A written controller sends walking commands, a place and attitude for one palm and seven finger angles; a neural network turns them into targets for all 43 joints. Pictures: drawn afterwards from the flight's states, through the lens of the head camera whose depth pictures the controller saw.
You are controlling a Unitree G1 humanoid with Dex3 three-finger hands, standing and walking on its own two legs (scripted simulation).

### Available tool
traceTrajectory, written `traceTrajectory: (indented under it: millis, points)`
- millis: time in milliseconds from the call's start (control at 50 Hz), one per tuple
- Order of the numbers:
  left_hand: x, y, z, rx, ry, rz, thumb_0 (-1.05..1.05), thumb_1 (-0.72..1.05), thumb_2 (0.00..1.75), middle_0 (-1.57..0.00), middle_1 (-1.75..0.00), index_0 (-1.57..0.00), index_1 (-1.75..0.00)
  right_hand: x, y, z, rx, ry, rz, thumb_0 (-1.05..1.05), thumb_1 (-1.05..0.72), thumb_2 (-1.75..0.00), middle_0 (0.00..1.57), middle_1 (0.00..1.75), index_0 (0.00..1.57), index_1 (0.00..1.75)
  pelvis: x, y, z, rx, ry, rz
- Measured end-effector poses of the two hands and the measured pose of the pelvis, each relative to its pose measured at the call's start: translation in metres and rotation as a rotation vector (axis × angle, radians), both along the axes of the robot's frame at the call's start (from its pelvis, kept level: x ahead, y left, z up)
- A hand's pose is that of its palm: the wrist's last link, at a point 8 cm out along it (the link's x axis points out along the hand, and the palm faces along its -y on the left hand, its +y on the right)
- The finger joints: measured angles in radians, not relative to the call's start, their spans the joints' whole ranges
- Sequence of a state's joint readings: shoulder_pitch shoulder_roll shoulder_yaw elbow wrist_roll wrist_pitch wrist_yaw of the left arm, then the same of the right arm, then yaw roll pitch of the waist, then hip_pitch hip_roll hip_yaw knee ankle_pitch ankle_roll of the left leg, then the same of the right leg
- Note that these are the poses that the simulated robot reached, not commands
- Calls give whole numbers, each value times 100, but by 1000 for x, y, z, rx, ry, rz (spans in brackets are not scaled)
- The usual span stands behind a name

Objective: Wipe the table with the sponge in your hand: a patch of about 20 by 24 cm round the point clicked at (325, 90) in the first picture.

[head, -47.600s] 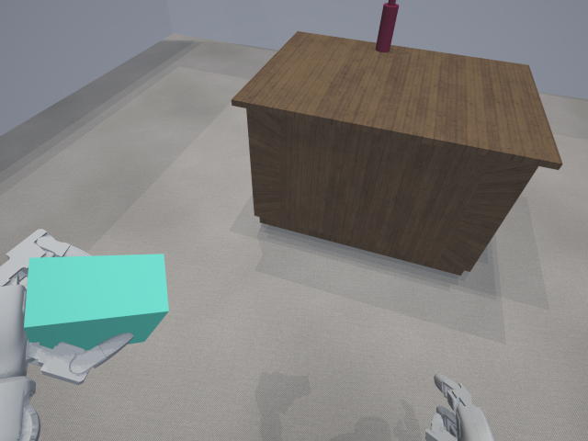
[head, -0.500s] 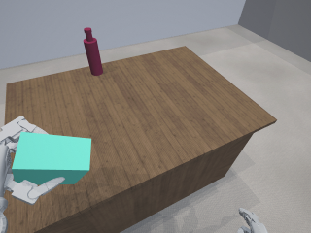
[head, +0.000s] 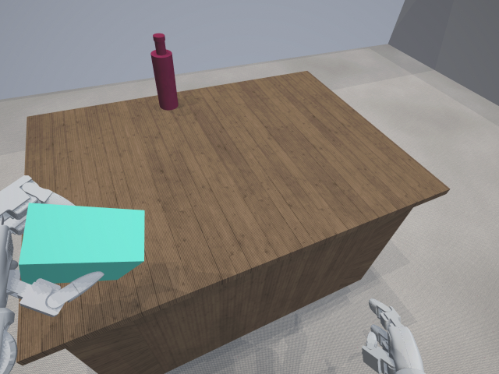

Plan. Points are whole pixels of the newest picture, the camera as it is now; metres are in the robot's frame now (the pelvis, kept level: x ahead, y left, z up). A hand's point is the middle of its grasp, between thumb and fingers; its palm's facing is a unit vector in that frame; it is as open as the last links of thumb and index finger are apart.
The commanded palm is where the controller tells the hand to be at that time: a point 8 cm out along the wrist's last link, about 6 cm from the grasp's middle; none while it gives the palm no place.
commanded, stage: step back with the hand held close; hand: left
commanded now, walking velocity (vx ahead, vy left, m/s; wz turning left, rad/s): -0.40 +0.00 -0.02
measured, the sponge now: (97, 248) +0.22 +0.22 +0.15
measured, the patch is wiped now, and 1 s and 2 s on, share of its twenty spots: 1.00 1.00 1.00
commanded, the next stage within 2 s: stop stepping back and stand still in 0.68 s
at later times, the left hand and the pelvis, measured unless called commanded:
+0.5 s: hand (3, 311) +0.14 +0.26 +0.17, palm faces +0.34 -0.87 -0.36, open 10.1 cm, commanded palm +0.09 +0.29 +0.19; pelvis -0.09 +0.02 +0.01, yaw -3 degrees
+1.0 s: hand out of the picture -0.02 +0.26 +0.17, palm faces +0.34 -0.88 -0.32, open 10.2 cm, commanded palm -0.09 +0.31 +0.19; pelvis -0.26 +0.03 -0.01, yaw -1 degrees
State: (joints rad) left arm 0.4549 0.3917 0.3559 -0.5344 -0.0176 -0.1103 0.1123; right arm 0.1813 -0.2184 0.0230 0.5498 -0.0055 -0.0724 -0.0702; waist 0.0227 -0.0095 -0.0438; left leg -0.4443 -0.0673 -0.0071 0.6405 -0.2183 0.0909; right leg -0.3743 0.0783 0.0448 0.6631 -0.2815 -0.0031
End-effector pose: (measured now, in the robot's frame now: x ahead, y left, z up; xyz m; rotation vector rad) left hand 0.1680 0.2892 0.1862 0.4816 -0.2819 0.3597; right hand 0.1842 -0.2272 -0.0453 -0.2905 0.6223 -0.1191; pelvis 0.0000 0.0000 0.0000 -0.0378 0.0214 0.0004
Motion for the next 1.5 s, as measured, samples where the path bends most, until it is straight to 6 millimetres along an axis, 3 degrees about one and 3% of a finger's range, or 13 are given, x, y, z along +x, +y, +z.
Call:
traceTrajectory:
  millis: [100,240,420,500,640,740,820,920,1000,1060,1160,1300,1500]
  points:
    - [-4,-5,1,-19,-5,5,-1,-51,104,-72,-132,-74,-134,-9,2,-5,19,28,25,2,-90,-90,20,30,20,30,-9,-5,2,-16,5,-2]
    - [-21,-22,0,-46,-26,-98,-1,-51,104,-72,-132,-74,-134,-39,-9,-8,9,94,-41,2,-90,-90,21,30,20,30,-25,-7,2,-39,14,10]
    - [-51,16,-6,3,21,-70,-1,-51,104,-72,-132,-74,-134,-87,-3,3,-53,107,-83,2,-90,-90,20,30,20,30,-65,14,4,-7,27,-19]
    - [-69,16,-3,-50,12,-67,-2,-51,104,-72,-132,-74,-134,-114,10,9,-21,79,-72,2,-90,-90,20,30,20,30,-89,19,10,-20,9,-50]
    - [-109,0,6,-62,-29,-124,-1,-51,104,-72,-132,-74,-134,-164,22,7,21,45,-64,2,-90,-90,21,30,20,30,-135,16,11,-45,9,-55]
    - [-149,-8,7,-1,-39,-123,-1,-51,104,-72,-132,-74,-134,-201,12,-8,51,36,-69,2,-90,-90,21,30,20,30,-172,7,1,-35,14,-68]
    - [-184,-14,10,-46,-68,-152,-1,-51,104,-72,-132,-74,-134,-241,1,-13,42,96,-111,2,-90,-90,21,30,20,30,-197,9,5,-39,-17,-68]
    - [-208,-1,6,-78,-98,-141,-1,-51,104,-73,-132,-74,-134,-283,-6,3,-11,96,-148,2,-90,-90,21,30,20,30,-225,15,9,2,8,-44]
    - [-229,20,-3,-46,-101,-115,-1,-51,104,-73,-132,-74,-134,-306,-10,2,-54,28,-175,2,-90,-90,20,30,20,30,-257,30,-8,2,18,-25]
    - [-250,26,-7,-14,-47,-95,-1,-51,104,-72,-132,-74,-134,-329,-2,1,-14,0,-201,2,-90,-90,20,30,20,30,-277,33,-7,41,-17,-60]
    - [-287,19,-5,-15,-3,-106,-1,-51,104,-72,-132,-74,-134,-367,16,-13,67,36,-161,2,-90,-90,20,30,20,30,-298,32,-1,36,-43,-51]
    - [-330,18,-9,-20,-48,-65,-1,-51,104,-73,-132,-74,-134,-399,22,-49,92,137,-87,2,-90,-90,20,30,20,30,-334,27,-15,-19,-77,-9]
    - [-371,22,-6,-24,-102,-96,-1,-51,104,-73,-132,-74,-134,-428,25,-22,60,-27,-130,2,-90,-90,20,30,20,30,-380,33,-18,50,-51,-47]
